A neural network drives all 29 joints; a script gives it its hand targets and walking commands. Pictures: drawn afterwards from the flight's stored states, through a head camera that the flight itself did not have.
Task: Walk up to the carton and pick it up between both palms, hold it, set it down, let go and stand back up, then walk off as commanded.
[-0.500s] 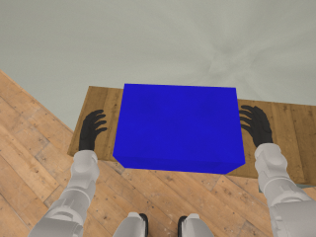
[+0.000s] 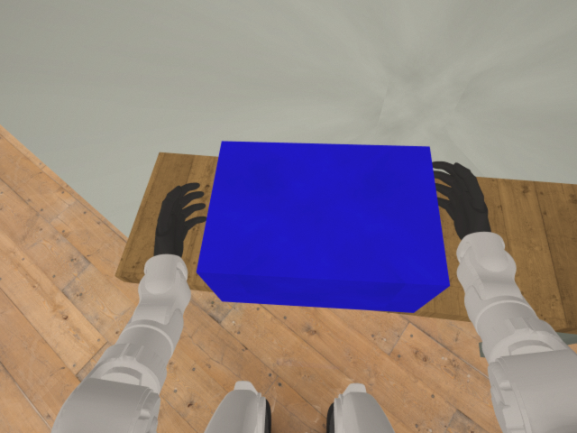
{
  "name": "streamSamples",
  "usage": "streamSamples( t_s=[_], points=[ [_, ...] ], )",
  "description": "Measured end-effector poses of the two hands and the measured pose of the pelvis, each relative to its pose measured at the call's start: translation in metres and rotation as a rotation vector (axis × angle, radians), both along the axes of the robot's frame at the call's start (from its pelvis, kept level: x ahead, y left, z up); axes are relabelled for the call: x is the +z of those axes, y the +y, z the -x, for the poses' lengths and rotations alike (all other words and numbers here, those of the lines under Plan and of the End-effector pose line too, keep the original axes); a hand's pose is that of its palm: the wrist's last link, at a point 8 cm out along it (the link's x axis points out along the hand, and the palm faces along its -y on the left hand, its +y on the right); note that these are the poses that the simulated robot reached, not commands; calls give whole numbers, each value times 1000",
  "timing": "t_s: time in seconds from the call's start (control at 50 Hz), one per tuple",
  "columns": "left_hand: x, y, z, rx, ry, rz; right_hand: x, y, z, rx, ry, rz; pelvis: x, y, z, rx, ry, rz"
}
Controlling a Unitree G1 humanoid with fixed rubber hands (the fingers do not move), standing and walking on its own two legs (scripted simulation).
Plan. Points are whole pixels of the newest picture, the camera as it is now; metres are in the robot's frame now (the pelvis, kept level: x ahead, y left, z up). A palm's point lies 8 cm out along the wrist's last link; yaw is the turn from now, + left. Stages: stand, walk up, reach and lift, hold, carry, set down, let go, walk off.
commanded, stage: reach and lift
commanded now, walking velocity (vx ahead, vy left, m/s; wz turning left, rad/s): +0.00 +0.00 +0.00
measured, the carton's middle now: (319, 228) +0.41 -0.02 -0.03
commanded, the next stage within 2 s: none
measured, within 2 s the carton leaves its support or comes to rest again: leaves its support in 1.86 s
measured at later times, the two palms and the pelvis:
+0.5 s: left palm (180, 243) +0.38 +0.18 -0.02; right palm (453, 220) +0.41 -0.21 -0.01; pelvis +0.00 +0.01 +0.00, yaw -1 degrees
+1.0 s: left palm (183, 245) +0.38 +0.17 -0.02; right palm (452, 219) +0.42 -0.21 -0.01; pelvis +0.00 +0.01 +0.00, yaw -1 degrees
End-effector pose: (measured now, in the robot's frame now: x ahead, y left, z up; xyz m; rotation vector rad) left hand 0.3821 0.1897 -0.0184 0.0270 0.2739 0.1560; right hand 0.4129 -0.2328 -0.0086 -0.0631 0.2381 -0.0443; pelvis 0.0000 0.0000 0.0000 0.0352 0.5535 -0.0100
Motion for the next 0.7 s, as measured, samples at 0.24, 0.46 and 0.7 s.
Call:
streamSamples(
  t_s=[0.24, 0.46, 0.7],
  points=[
    [-2, -9, -1, 9, -9, 55, 0, 16, -3, -4, 22, 24, -1, 8, -1, 0, -6, 12],
    [-3, -11, 0, 20, -6, 64, -5, 19, -2, -15, 30, 18, -1, 9, -2, -1, -6, 13],
    [-1, -17, 1, 6, -24, 62, -5, 20, -4, -37, 12, 22, -1, 8, -2, -2, -6, 13]
  ],
)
